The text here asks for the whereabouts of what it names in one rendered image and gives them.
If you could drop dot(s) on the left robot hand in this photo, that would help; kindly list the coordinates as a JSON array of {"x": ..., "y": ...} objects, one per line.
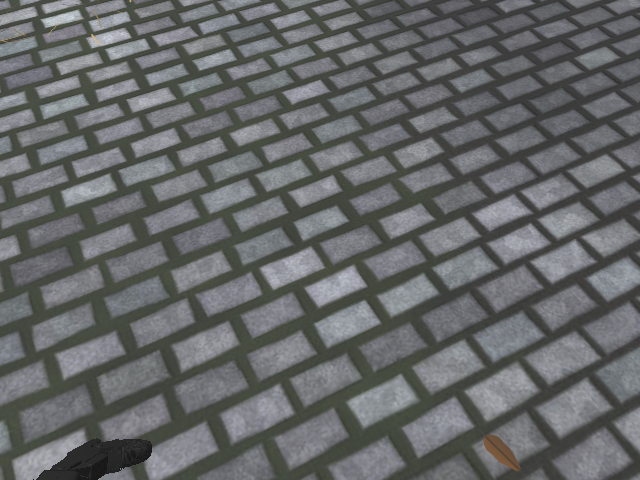
[{"x": 94, "y": 459}]

